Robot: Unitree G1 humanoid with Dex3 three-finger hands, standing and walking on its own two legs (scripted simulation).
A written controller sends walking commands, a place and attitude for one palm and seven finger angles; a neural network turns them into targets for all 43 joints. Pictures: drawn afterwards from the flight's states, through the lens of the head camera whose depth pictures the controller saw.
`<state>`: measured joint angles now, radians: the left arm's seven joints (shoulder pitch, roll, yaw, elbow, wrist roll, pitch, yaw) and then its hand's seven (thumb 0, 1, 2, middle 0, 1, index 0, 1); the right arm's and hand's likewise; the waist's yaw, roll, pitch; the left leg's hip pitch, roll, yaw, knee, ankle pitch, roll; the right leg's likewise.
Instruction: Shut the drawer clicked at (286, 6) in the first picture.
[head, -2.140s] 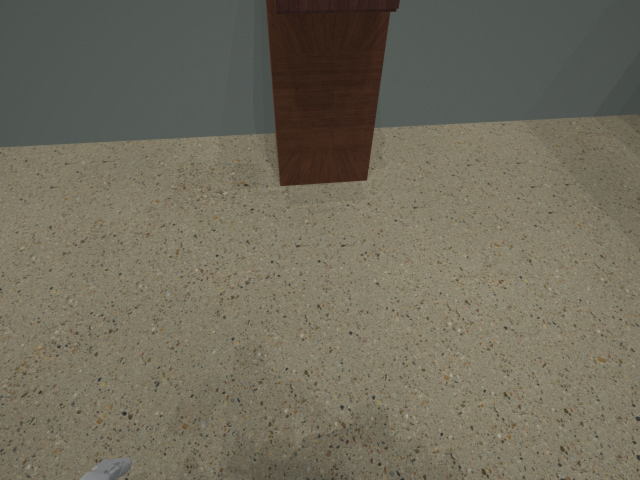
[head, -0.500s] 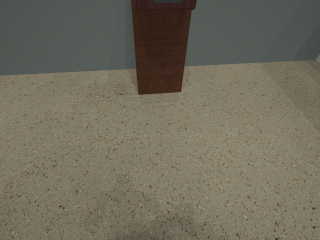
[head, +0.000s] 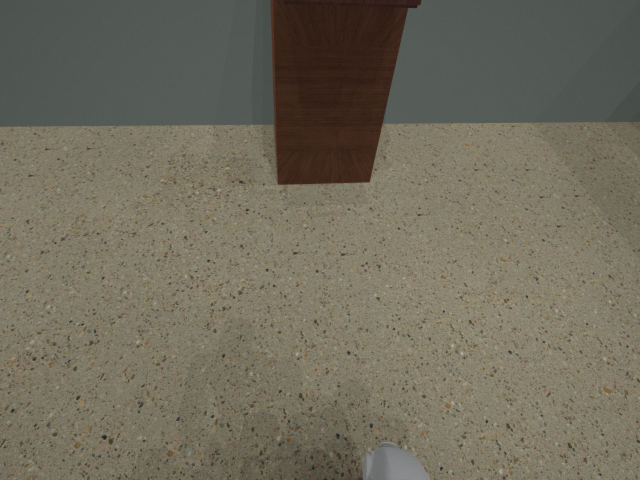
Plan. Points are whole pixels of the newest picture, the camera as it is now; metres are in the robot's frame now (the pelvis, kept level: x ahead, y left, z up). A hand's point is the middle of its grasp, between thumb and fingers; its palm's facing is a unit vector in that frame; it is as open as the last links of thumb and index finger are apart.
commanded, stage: get within about a metre, facing it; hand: left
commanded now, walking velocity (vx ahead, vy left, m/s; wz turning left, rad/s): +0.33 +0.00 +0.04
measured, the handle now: out of the picture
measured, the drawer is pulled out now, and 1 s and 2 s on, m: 0.17 0.17 0.17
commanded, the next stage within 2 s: stand and wait in 0.20 s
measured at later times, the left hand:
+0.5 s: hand (218, 434) +0.21 +0.15 -0.18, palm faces +0.10 -0.97 -0.21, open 7.2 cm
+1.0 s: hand (223, 419) +0.23 +0.15 -0.18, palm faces +0.07 -0.98 -0.17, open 7.4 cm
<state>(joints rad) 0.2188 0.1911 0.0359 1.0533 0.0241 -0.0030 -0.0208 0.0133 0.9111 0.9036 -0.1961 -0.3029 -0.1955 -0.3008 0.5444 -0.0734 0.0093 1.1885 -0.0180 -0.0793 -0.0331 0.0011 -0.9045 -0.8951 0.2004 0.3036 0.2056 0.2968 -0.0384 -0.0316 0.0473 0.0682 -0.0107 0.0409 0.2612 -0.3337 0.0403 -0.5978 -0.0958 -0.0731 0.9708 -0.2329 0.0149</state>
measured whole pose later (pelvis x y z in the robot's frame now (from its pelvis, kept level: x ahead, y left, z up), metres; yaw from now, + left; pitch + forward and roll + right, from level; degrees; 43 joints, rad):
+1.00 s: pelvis +0.27 -0.01 +0.00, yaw +1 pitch -1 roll +0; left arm 0.34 0.13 -0.01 1.16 0.01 -0.02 0.04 0.01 0.91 0.90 -0.20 -0.30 -0.20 -0.30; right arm 0.21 -0.16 -0.01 1.13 -0.01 -0.02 -0.04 -0.02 -0.94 -0.90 0.20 0.30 0.20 0.30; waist 0.01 -0.01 0.00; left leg -0.19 0.03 0.15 0.39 -0.17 0.03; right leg -0.07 -0.05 -0.10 0.38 -0.29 0.02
